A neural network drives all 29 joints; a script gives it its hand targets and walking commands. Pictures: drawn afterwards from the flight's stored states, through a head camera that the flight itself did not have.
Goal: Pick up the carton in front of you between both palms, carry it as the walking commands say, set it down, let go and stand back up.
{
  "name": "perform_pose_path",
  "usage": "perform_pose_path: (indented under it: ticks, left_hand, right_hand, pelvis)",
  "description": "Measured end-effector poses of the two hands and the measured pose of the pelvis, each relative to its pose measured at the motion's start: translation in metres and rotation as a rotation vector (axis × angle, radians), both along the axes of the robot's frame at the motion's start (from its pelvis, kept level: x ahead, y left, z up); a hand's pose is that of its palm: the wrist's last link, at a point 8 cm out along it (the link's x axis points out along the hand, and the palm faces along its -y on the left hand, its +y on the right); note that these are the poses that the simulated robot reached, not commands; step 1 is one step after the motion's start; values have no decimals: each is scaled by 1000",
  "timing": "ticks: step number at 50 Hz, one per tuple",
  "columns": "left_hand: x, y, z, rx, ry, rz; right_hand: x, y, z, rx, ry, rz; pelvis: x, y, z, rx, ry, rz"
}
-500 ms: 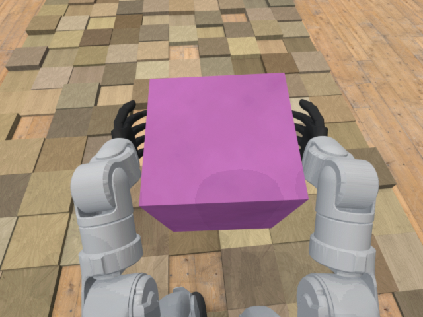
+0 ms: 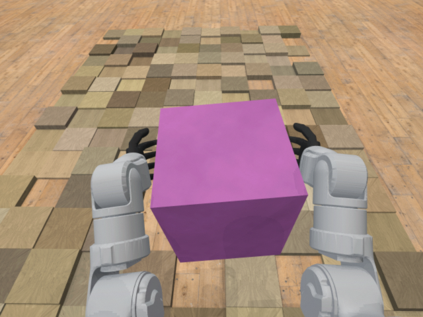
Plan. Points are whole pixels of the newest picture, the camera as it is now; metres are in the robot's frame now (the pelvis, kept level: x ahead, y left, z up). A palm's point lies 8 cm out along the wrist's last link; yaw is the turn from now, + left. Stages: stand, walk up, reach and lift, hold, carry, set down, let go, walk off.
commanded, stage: carry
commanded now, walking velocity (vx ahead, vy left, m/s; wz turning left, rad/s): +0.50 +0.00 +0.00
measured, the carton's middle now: (224, 186) +0.35 +0.01 +0.07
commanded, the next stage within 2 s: none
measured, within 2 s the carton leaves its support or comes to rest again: neither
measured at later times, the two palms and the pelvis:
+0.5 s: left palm (163, 84) +0.69 +0.18 +0.09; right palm (270, 86) +0.67 -0.12 +0.10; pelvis +0.34 +0.05 -0.02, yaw -1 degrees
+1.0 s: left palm (165, 35) +1.01 +0.22 +0.10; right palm (247, 27) +1.04 -0.08 +0.11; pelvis +0.68 +0.03 -0.01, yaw +2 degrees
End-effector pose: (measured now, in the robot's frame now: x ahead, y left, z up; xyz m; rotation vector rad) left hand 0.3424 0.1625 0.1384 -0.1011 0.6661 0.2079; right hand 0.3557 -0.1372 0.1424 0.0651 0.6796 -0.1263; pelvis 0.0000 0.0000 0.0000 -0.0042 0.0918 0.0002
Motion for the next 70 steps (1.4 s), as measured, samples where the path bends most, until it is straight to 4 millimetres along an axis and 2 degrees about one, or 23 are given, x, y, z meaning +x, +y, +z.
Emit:
perform_pose_path:
  ticks: [4,9,13,16,18,21,25,30,35,39,43,48,53,58,63,70]
  left_hand:
    - [44,4,-18,-22,36,31]
    - [108,12,-29,-32,-3,47]
    - [170,22,-36,-36,-51,37]
    - [224,28,-47,-35,-88,-5]
    - [259,27,-56,-47,-91,-36]
    - [298,22,-61,-38,-53,-75]
    - [348,17,-50,-51,-55,-86]
    - [415,16,-29,-55,-117,-87]
    - [491,12,-18,-38,-153,-88]
    - [555,11,-22,-17,-155,-64]
    - [594,27,-37,-14,-60,-5]
    - [640,49,-41,-48,-17,59]
    - [710,65,-29,-38,-53,48]
    - [789,78,-20,-21,-101,-4]
    - [854,73,-11,-38,-71,-48]
    - [947,52,15,-57,-131,-78]
  right_hand:
    - [48,5,-18,11,37,2]
    - [113,12,-30,31,-1,-6]
    - [171,22,-37,18,-50,-7]
    - [216,27,-44,-5,-89,-31]
    - [241,27,-49,-47,-92,-41]
    - [270,22,-55,-51,-53,-71]
    - [314,18,-46,-28,-56,-109]
    - [382,16,-21,-20,-119,-118]
    - [462,12,-8,-33,-154,-97]
    - [535,10,-15,-36,-157,-58]
    - [594,27,-30,-21,-62,4]
    - [655,51,-31,-3,-17,26]
    - [720,65,-23,-11,-55,28]
    - [785,78,-17,-30,-106,3]
    - [832,73,-12,-49,-74,-42]
    - [917,52,21,-46,-134,-75]
  pelvis:
    - [45,-4,9,9,15,11]
    - [111,2,12,13,22,8]
    - [175,12,0,3,16,3]
    - [230,25,-23,-30,-16,-15]
    - [257,29,-31,6,-26,-2]
    - [293,37,-29,2,-26,-1]
    - [344,46,-20,-10,-8,-11]
    - [417,47,-15,-28,15,-19]
    - [498,40,-21,-36,14,-12]
    - [563,30,-36,-53,-11,2]
    - [604,26,-28,-51,-17,5]
    - [658,26,-10,-26,-10,22]
    - [720,42,-5,-18,-3,32]
    - [791,67,-18,-1,-16,18]
    - [846,76,-7,-5,-7,11]
    - [928,71,3,-1,16,11]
